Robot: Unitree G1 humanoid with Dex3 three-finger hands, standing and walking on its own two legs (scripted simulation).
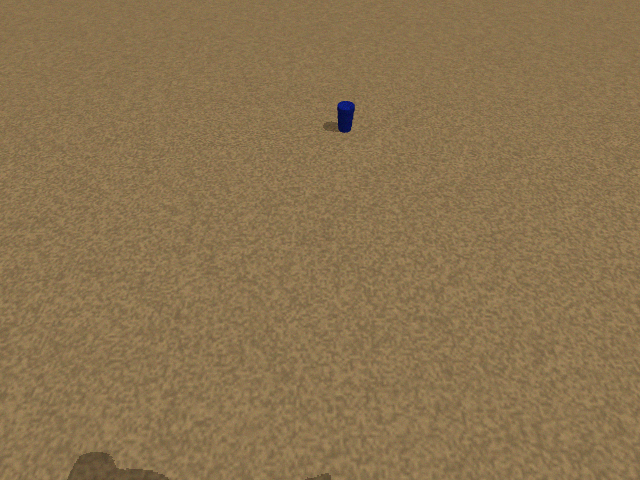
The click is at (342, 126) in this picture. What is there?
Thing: tapered cup
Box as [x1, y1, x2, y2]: [337, 101, 354, 132]
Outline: 339,102 337,105 338,129 340,131 346,132 350,129 354,105 349,101
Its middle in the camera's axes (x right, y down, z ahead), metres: +0.15 -0.65 +2.07
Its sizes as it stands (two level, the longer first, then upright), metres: 0.090 0.090 0.141
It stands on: the floor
